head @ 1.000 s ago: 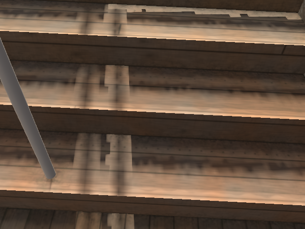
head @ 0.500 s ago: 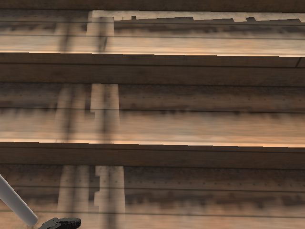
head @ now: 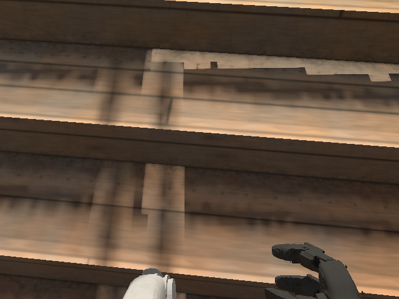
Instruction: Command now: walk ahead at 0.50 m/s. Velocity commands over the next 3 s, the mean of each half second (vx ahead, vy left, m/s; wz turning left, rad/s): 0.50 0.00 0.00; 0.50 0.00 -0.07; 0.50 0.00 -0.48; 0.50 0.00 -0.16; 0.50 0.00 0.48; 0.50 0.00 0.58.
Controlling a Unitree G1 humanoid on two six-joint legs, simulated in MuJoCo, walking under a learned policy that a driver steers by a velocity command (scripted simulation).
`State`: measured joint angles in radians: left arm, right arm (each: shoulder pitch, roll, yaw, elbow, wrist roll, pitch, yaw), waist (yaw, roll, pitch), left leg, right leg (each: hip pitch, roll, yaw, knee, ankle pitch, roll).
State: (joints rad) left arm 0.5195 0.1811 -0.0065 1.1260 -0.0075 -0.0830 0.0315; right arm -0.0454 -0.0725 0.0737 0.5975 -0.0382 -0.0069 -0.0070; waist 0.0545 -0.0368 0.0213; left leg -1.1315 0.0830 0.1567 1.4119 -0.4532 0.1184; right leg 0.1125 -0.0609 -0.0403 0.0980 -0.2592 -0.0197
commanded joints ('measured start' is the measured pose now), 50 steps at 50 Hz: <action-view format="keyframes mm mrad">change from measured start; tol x64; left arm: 1 -70 315 72 -101 -49 -23 -33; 23 -791 4 -57 -520 43 103 -96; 50 -34 -1 -36 -52 62 -24 -137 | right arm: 1 436 -167 -80 55 -1 -10 -12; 32 723 -252 -80 483 -89 -112 161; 50 -280 -84 9 18 -19 35 78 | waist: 1 -304 -185 -378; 50 -37 -70 -49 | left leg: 1 876 -151 -17 -366 124 39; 4 1045 284 -1104 -1056 7 115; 23 1005 163 -257 -1312 344 112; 30 1308 218 -118 -967 2061 117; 33 409 -181 -288 90 479 5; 36 0 -209 -449 722 420 77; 50 266 -7 -28 126 101 42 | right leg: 1 -126 -161 -6 529 1677 -113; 3 -615 191 106 1315 87 -7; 17 -1603 97 163 2198 213 -250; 32 -79 -12 406 748 128 -348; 50 -709 -134 181 -50 275 -254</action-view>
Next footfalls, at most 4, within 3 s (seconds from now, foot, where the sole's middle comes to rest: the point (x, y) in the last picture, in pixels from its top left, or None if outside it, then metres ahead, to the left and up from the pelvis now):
0.02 left None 0.22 0.11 -0.62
0.58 right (249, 225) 0.53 -0.07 -0.45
1.06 left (170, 93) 0.84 0.16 -0.29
1.66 right None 1.10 -0.19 -0.12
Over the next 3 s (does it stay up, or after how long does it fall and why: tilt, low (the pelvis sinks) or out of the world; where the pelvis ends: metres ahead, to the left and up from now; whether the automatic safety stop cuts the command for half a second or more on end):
stays up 1.71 -0.27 0.97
